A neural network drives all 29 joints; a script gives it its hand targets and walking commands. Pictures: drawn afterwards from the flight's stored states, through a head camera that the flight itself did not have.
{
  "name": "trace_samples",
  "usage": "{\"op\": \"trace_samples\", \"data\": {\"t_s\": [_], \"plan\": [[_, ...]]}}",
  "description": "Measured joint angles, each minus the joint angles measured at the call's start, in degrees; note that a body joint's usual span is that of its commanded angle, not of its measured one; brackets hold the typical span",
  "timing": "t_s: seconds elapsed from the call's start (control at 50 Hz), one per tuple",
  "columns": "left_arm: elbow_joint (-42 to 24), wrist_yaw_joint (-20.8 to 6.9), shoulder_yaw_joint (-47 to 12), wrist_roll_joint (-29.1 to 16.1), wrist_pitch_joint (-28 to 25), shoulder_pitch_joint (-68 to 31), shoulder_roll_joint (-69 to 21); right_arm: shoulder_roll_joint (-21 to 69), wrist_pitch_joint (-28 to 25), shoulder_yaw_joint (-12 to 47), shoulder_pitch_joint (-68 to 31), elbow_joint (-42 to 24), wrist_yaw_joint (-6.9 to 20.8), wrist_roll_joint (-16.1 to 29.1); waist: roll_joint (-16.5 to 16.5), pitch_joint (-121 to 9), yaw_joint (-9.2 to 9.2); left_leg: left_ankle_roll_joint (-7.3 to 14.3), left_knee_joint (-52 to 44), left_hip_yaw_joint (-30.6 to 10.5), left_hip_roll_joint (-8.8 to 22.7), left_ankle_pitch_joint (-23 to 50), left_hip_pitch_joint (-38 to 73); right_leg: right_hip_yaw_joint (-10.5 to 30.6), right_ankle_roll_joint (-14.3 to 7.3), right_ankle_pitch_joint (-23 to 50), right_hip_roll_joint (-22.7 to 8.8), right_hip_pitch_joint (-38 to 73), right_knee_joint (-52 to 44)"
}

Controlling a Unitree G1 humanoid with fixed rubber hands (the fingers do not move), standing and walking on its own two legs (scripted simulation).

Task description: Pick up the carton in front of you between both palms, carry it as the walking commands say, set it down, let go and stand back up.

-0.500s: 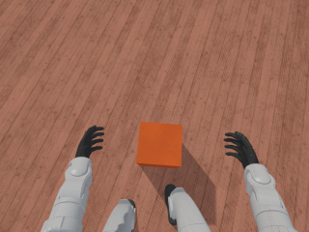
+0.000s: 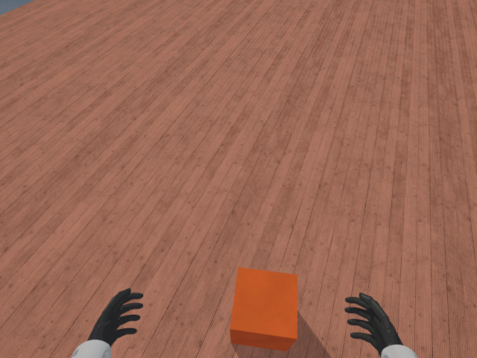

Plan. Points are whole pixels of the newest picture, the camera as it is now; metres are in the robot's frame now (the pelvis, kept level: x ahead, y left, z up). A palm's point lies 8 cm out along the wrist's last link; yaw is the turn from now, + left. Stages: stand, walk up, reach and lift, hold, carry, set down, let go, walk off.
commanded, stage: let go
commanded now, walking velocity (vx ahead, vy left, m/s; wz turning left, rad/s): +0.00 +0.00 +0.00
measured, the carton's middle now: (262, 310) +0.35 -0.08 -0.65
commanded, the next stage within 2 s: stand in 0.28 s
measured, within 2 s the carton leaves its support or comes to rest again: neither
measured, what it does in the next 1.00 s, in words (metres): stands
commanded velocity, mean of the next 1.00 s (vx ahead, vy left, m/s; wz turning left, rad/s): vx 0.00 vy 0.00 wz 0.00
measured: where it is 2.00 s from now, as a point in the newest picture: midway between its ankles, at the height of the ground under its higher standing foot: outside the picture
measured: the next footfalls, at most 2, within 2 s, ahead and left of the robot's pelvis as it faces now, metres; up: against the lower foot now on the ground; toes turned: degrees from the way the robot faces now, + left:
none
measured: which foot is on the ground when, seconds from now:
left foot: down 0.00-1.00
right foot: down 0.00-1.00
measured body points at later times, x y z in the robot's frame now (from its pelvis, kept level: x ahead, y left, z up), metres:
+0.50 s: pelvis +0.00 -0.02 -0.01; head +0.01 -0.03 +0.44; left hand +0.14 +0.27 -0.10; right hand +0.15 -0.30 -0.10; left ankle -0.06 +0.11 -0.74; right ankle +0.01 -0.14 -0.74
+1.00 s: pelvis +0.00 -0.03 +0.00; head +0.01 -0.04 +0.45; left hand +0.12 +0.27 -0.10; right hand +0.13 -0.33 -0.11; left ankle -0.06 +0.11 -0.74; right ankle +0.01 -0.14 -0.74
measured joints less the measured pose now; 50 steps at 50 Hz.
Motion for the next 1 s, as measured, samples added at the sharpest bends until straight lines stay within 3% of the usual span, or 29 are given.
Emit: {"op": "trace_samples", "data": {"t_s": [0.18,0.28,0.38,0.5,1.0], "plan": [[-0.51,-0.31,-0.30,0.22,2.37,-0.67,-0.40,0.29,2.13,-0.41,-0.45,-0.40,0.01,-0.52,0.07,1.21,0.06,-0.20,0.27,0.01,0.38,-0.72,2.47,-0.23,-0.24,-0.89,0.31,2.40,0.50],[1.13,1.37,-0.68,-0.43,0.94,-0.13,-0.41,-0.52,5.48,0.18,-0.04,-2.45,-1.97,-1.24,-0.11,0.31,-0.19,-0.68,1.43,0.38,0.85,-1.50,1.75,0.02,-0.66,-1.81,0.87,1.18,2.36],[9.42,3.99,-0.87,1.83,-0.84,-1.70,2.19,-3.31,0.60,-0.33,-0.88,4.52,-4.67,-1.67,0.02,-2.30,-0.36,-1.15,4.33,0.08,0.72,-2.59,-2.14,-0.52,-0.95,-3.36,0.77,-2.91,5.96],[15.18,4.46,0.27,2.02,-2.32,-1.88,5.42,-6.03,-2.32,-1.04,-0.36,10.07,-5.01,-2.18,0.56,-3.21,-0.20,-1.47,5.23,-0.27,0.72,-3.02,-3.28,-1.06,-1.40,-4.34,0.69,-4.30,7.67],[25.62,4.35,-0.32,1.16,-3.96,-4.94,7.19,-8.33,-4.85,1.25,-0.13,20.15,-5.91,-1.60,0.23,-2.50,0.16,-2.59,1.10,-1.34,1.73,-0.84,-0.09,-2.54,-2.51,-2.90,1.09,-0.99,4.27]]}}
